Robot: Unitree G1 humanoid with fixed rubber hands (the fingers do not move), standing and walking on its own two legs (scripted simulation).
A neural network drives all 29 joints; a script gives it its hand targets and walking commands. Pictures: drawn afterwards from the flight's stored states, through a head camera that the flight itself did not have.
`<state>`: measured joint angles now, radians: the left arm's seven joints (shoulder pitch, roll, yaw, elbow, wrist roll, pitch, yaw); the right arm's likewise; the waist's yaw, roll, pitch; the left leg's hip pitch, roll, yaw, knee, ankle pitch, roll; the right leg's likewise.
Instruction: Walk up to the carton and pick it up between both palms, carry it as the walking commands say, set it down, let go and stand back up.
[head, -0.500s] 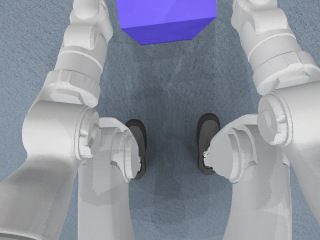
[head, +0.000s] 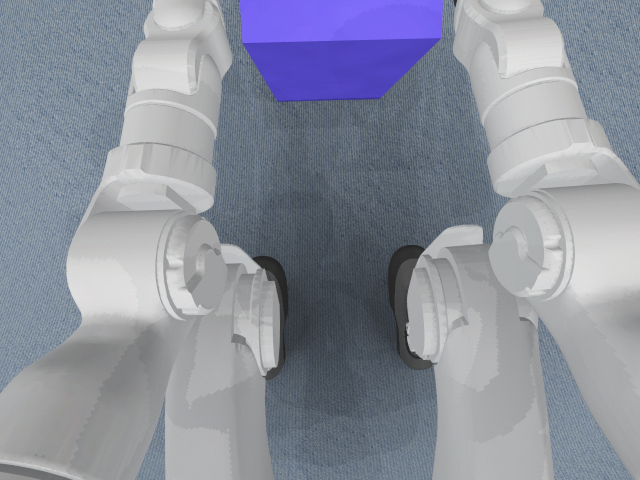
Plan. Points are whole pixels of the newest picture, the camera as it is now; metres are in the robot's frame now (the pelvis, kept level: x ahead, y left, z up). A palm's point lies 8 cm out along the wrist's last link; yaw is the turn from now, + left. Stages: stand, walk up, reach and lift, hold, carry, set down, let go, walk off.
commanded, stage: reach and lift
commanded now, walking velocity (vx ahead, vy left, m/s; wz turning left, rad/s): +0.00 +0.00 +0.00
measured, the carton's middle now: (331, 7) +0.55 -0.02 -0.22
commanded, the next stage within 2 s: none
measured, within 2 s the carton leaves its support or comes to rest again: leaves its support in 0.02 s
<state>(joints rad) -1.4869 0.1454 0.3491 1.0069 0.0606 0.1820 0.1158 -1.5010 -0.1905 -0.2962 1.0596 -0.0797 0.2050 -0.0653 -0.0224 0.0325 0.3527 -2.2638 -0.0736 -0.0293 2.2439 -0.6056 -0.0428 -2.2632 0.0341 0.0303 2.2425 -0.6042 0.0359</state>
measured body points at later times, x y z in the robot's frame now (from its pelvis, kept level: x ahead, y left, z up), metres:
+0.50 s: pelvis +0.00 +0.00 +0.01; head +0.36 -0.02 +0.28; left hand +0.57 +0.09 -0.13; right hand +0.55 -0.15 -0.15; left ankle +0.11 +0.13 -0.32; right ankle +0.11 -0.13 -0.32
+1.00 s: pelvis +0.00 +0.00 +0.06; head +0.35 -0.02 +0.34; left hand +0.56 +0.09 -0.07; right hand +0.55 -0.14 -0.07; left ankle +0.11 +0.13 -0.32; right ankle +0.11 -0.13 -0.32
